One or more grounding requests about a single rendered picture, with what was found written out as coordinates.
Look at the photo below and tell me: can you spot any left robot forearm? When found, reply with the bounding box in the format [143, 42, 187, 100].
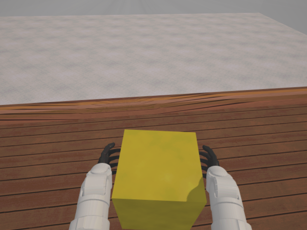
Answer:
[69, 163, 112, 230]

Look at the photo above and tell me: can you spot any carton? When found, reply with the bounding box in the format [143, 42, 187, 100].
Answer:
[112, 129, 207, 230]

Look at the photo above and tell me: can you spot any right robot hand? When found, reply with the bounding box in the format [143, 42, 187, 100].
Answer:
[199, 145, 220, 178]

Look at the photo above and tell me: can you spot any right robot forearm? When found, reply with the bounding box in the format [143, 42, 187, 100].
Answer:
[206, 166, 252, 230]

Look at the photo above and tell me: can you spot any left robot hand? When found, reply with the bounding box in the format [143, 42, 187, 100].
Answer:
[98, 142, 121, 175]

